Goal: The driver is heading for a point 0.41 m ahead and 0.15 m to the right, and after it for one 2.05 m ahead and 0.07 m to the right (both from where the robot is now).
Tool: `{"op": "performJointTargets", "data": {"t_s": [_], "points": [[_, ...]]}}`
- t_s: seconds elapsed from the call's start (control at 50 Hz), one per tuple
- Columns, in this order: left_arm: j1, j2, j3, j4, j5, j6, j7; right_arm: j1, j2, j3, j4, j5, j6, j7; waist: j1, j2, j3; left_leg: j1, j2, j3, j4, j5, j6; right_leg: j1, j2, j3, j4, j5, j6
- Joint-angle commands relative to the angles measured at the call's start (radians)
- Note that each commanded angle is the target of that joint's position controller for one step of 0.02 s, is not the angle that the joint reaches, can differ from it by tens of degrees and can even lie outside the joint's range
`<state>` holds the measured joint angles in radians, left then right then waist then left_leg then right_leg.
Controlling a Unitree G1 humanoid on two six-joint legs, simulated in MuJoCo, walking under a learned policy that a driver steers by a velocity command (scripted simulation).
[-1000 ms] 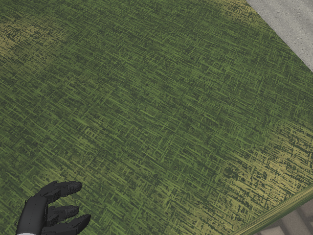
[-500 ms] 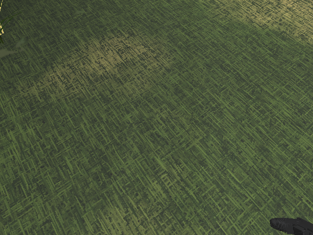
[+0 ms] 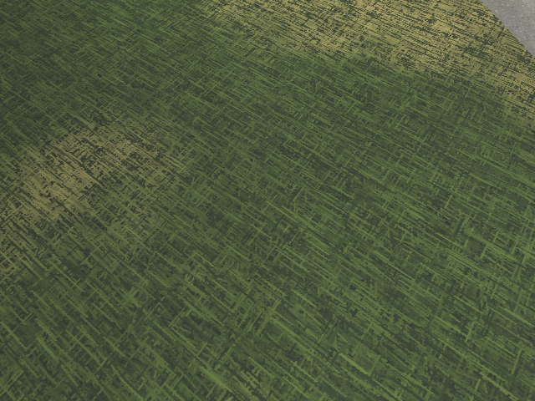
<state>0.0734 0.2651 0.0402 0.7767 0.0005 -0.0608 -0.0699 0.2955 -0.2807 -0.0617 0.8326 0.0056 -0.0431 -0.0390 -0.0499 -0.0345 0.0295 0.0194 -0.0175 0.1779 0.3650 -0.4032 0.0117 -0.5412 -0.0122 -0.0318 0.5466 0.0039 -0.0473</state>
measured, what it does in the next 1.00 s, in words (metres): steps on the spot, turning right: right foot, then left foot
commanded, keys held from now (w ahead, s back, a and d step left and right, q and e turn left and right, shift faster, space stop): e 1.00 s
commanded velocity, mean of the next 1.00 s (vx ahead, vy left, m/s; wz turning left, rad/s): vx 0.04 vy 0.00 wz -0.56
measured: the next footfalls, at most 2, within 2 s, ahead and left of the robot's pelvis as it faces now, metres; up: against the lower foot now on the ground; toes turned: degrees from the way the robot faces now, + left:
right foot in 0.02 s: +0.18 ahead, -0.09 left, +0.00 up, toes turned -2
left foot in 0.48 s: +0.21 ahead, +0.13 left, +0.00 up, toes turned -23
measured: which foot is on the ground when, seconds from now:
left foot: down 0.00-0.02, up 0.04-0.46, down 0.48-0.90, up 0.92-1.00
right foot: up 0.00-0.00, down 0.02-0.48, up 0.50-0.88, down 0.90-1.00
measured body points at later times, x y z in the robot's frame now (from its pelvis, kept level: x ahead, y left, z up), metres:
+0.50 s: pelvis +0.11 +0.03 +0.00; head +0.14 +0.03 +0.45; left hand +0.34 +0.26 -0.10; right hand +0.17 -0.28 -0.09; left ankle +0.18 +0.15 -0.73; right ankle +0.14 -0.09 -0.72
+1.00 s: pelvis +0.10 +0.01 +0.01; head +0.11 -0.04 +0.45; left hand +0.39 +0.14 -0.07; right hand +0.05 -0.32 -0.10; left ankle +0.16 +0.14 -0.66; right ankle +0.04 -0.07 -0.73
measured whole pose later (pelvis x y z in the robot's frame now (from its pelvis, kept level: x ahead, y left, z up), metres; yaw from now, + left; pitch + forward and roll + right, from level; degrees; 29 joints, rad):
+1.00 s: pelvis +0.10 +0.01 +0.01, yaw -36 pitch +2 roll +1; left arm 0.18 0.29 0.07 0.61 0.00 0.03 0.00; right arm 0.15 -0.33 -0.09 0.70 -0.01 0.01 -0.04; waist 0.00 0.05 0.05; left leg -0.50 0.05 0.00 1.05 -0.51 -0.07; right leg -0.31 0.03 0.03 0.54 -0.28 -0.05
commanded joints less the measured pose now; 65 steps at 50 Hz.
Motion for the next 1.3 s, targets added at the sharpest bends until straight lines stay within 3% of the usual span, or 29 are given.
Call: {"op": "performJointTargets", "data": {"t_s": [0.02, 0.04, 0.06, 0.08, 0.12, 0.16, 0.24, 0.34, 0.4, 0.46, 0.48, 0.5, 0.52, 0.54, 0.6, 0.72, 0.82, 0.86, 0.88, 0.9, 0.92, 0.94, 0.96, 0.98, 1.0, 1.04, 1.12, 1.24, 1.3], "points": [[0.246, 0.239, 0.087, -0.019, 0.004, -0.009, 0.015, -0.014, -0.165, -0.037, -0.084, -0.008, 0.012, -0.022, 0.147, -0.009, -0.198, -0.16, 0.139, -0.018, 0.525, 0.724, 0.0, 0.421, -0.027, 0.108, -0.082, 0.338, -0.096], [0.229, 0.317, 0.095, -0.037, 0.005, 0.003, 0.037, 0.111, -0.043, -0.002, -0.104, -0.062, 0.0, -0.003, 0.035, -0.251, -0.309, -0.526, -0.024, -0.056, 0.878, -0.242, -0.074, 0.755, -0.272, 0.444, 0.035, 0.796, -0.268], [0.237, 0.286, 0.085, -0.071, 0.01, 0.006, 0.035, 0.125, -0.086, 0.002, -0.102, -0.03, -0.015, 0.015, 0.083, -0.177, -0.494, -0.637, -0.075, -0.265, 1.068, -0.328, -0.08, 0.845, -0.367, 0.705, -0.076, 0.573, -0.4], [0.18, 0.237, 0.078, -0.099, 0.004, 0.012, 0.037, 0.024, -0.147, -0.014, -0.117, 0.008, -0.019, 0.022, 0.112, -0.063, -0.409, -0.693, -0.02, -0.304, 1.069, -0.229, -0.061, 0.758, -0.314, 0.604, -0.128, 0.39, -0.355], [0.085, 0.165, 0.058, -0.114, -0.021, 0.027, 0.052, -0.073, -0.147, -0.019, -0.134, -0.005, 0.001, 0.001, 0.077, 0.048, -0.205, -0.698, 0.046, -0.282, 0.937, -0.089, -0.061, 0.489, -0.232, 0.466, -0.195, 0.147, -0.264], [0.055, 0.162, 0.058, -0.125, 0.0, 0.039, 0.062, -0.068, -0.146, -0.025, -0.15, -0.016, 0.025, -0.01, 0.033, -0.013, -0.147, -0.585, 0.055, -0.282, 0.814, -0.044, -0.062, 0.302, -0.177, 0.424, -0.24, 0.062, -0.236], [0.066, 0.206, 0.078, -0.139, 0.0, 0.052, 0.082, -0.056, -0.096, -0.013, -0.152, -0.021, 0.031, -0.019, 0.031, -0.046, -0.181, -0.52, 0.026, -0.262, 0.608, 0.011, -0.092, 0.251, -0.136, 0.378, -0.226, 0.131, -0.222], [0.049, 0.205, 0.081, -0.161, -0.01, 0.084, 0.101, -0.12, -0.094, -0.014, -0.173, -0.012, 0.032, -0.011, 0.057, -0.091, -0.161, -0.477, 0.006, -0.279, 0.447, 0.106, -0.102, 0.213, -0.093, 0.433, -0.238, -0.21, -0.169], [0.066, 0.2, 0.081, -0.167, -0.009, 0.095, 0.1, -0.132, -0.101, -0.018, -0.184, -0.005, 0.013, 0.001, 0.072, -0.121, -0.152, -0.439, -0.01, -0.282, 0.326, 0.084, -0.086, 0.256, -0.098, 0.497, -0.207, -0.204, -0.158], [0.057, 0.181, 0.074, -0.178, -0.023, 0.108, 0.102, -0.062, -0.116, -0.032, -0.166, 0.0, -0.004, 0.014, 0.025, -0.121, -0.146, -0.268, 0.003, -0.264, 0.037, 0.216, -0.043, 0.24, -0.052, 0.51, -0.123, -0.162, -0.103], [0.091, 0.138, 0.062, -0.181, -0.021, 0.109, 0.102, -0.039, -0.179, -0.048, -0.169, -0.017, -0.003, 0.01, 0.038, -0.015, -0.167, -0.153, 0.167, -0.384, -0.022, 0.245, 0.015, 0.148, 0.01, 0.438, 0.005, -0.325, -0.049], [0.091, 0.112, 0.058, -0.219, -0.025, 0.1, 0.098, -0.07, -0.267, -0.069, -0.17, -0.051, 0.013, 0.008, 0.087, 0.309, -0.105, -0.14, 0.357, -0.629, -0.072, 0.408, 0.167, -0.064, 0.178, 0.211, 0.197, -0.552, 0.013], [0.106, 0.199, 0.083, -0.204, -0.005, 0.085, 0.093, -0.102, -0.21, -0.059, -0.199, -0.068, 0.012, 0.008, 0.067, 0.3, -0.116, -0.178, 0.44, -0.702, -0.073, 0.507, 0.255, -0.088, 0.127, 0.192, 0.454, -0.62, 0.059], [0.133, 0.235, 0.101, -0.178, -0.014, 0.086, 0.088, -0.143, -0.159, -0.043, -0.219, -0.056, 0.012, 0.003, 0.081, 0.214, -0.114, -0.194, 0.398, -0.604, -0.047, 0.532, 0.235, -0.078, 0.104, 0.194, 0.566, -0.561, 0.077], [0.161, 0.167, 0.089, -0.147, -0.018, 0.119, 0.095, -0.183, -0.115, -0.028, -0.227, -0.017, 0.02, -0.006, 0.079, 0.158, -0.074, -0.181, 0.276, -0.39, -0.011, 0.555, 0.163, -0.108, 0.078, 0.147, 0.699, -0.434, 0.132], [0.038, 0.107, 0.061, -0.228, -0.024, 0.118, 0.075, -0.115, -0.168, -0.053, -0.211, -0.022, 0.046, -0.013, 0.005, 0.227, -0.1, -0.075, 0.295, -0.286, -0.014, 0.567, 0.199, -0.045, 0.005, 0.052, 0.411, -0.408, 0.157], [0.06, 0.127, 0.069, -0.241, -0.024, 0.127, 0.055, -0.135, -0.202, -0.07, -0.204, 0.003, 0.046, 0.008, 0.013, 0.246, -0.108, -0.115, 0.332, -0.24, 0.016, 0.568, 0.189, 0.131, 0.008, -0.024, 0.166, -0.382, 0.103], [0.123, 0.122, 0.077, -0.222, -0.024, 0.128, 0.048, -0.156, -0.197, -0.071, -0.197, 0.024, 0.044, 0.01, 0.058, 0.225, -0.111, -0.155, 0.316, -0.196, 0.093, 0.528, 0.138, 0.256, 0.032, -0.055, -0.043, -0.235, 0.051], [0.164, 0.144, 0.088, -0.208, -0.021, 0.127, 0.055, -0.11, -0.165, -0.063, -0.175, 0.024, 0.04, 0.013, 0.068, 0.168, -0.12, -0.231, 0.283, -0.144, 0.178, 0.44, 0.076, 0.381, 0.042, -0.024, -0.144, -0.123, 0.017], [0.202, 0.239, 0.114, -0.215, -0.023, 0.122, 0.069, -0.084, -0.111, -0.049, -0.181, -0.011, 0.038, 0.018, 0.057, -0.061, -0.136, -0.451, 0.19, -0.042, 0.423, 0.15, -0.025, 0.566, -0.135, 0.236, -0.182, 0.183, -0.053], [0.191, 0.326, 0.122, -0.243, 0.003, 0.109, 0.073, -0.15, -0.075, -0.029, -0.245, -0.048, 0.035, 0.013, 0.061, -0.289, -0.126, -0.719, 0.047, -0.075, 0.657, -0.289, -0.097, 0.594, -0.371, 0.552, -0.156, 0.461, -0.266], [0.22, 0.279, 0.112, -0.237, 0.029, 0.085, 0.065, -0.221, -0.128, -0.045, -0.255, -0.027, 0.031, 0.005, 0.136, -0.187, -0.193, -0.716, 0.045, -0.217, 0.809, -0.298, -0.095, 0.542, -0.382, 0.556, -0.19, 0.363, -0.344], [0.174, 0.25, 0.097, -0.225, 0.025, 0.07, 0.067, -0.228, -0.149, -0.053, -0.25, -0.007, 0.035, 0.003, 0.102, -0.143, -0.14, -0.725, 0.062, -0.241, 0.842, -0.212, -0.081, 0.506, -0.315, 0.458, -0.195, 0.268, -0.287], [0.115, 0.225, 0.092, -0.224, 0.005, 0.067, 0.075, -0.21, -0.151, -0.059, -0.231, -0.01, 0.038, -0.003, 0.073, -0.099, -0.111, -0.727, 0.072, -0.248, 0.815, -0.121, -0.077, 0.477, -0.251, 0.392, -0.193, 0.185, -0.223], [0.074, 0.198, 0.081, -0.229, -0.013, 0.071, 0.082, -0.201, -0.158, -0.063, -0.222, -0.018, 0.042, -0.01, 0.059, -0.094, -0.097, -0.719, 0.075, -0.252, 0.787, -0.061, -0.081, 0.453, -0.222, 0.364, -0.191, 0.179, -0.191], [0.054, 0.19, 0.072, -0.233, -0.01, 0.081, 0.094, -0.168, -0.141, -0.062, -0.213, -0.021, 0.041, -0.004, 0.037, -0.095, -0.119, -0.641, 0.042, -0.236, 0.794, 0.018, -0.096, 0.4, -0.184, 0.331, -0.188, 0.229, -0.186], [0.119, 0.189, 0.071, -0.212, -0.019, 0.074, 0.1, -0.198, -0.108, -0.045, -0.22, -0.002, 0.024, 0.021, 0.076, -0.124, -0.103, -0.633, 0.03, -0.226, 0.526, 0.111, -0.085, 0.412, -0.155, 0.408, -0.285, -0.423, -0.184], [0.17, 0.204, 0.064, -0.169, -0.012, 0.05, 0.081, -0.226, -0.101, -0.034, -0.23, 0.01, -0.03, 0.056, 0.111, -0.127, -0.038, -0.464, 0.023, -0.196, 0.269, 0.075, -0.04, 0.332, -0.173, 0.46, -0.289, -0.507, -0.187], [0.151, 0.193, 0.053, -0.163, -0.017, 0.048, 0.071, -0.151, -0.095, -0.035, -0.207, 0.018, -0.052, 0.062, 0.055, -0.094, -0.015, -0.291, 0.009, -0.168, 0.118, 0.156, 0.005, 0.24, -0.145, 0.474, -0.256, -0.565, -0.163]]}}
